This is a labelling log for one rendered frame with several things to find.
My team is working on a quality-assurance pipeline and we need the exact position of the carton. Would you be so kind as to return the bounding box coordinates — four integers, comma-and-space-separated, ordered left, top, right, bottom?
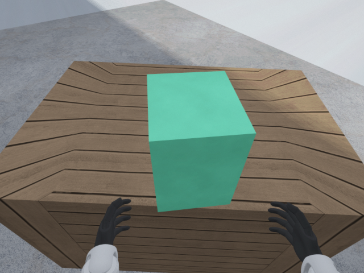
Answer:
147, 71, 256, 212

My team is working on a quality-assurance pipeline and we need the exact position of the robot right forearm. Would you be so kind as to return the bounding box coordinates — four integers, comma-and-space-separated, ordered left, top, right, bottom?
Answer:
301, 254, 339, 273

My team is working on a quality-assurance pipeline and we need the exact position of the robot left hand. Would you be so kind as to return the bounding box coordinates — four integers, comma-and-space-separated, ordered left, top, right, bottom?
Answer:
94, 198, 131, 247

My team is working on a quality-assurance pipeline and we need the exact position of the pedestal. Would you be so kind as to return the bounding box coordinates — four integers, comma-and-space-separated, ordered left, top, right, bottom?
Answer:
0, 61, 364, 273

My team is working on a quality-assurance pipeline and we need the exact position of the robot right hand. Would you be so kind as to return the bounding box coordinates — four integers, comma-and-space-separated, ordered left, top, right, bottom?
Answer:
268, 201, 322, 262

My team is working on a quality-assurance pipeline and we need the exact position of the robot left forearm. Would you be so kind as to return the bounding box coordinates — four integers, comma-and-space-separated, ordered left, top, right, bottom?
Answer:
81, 244, 119, 273

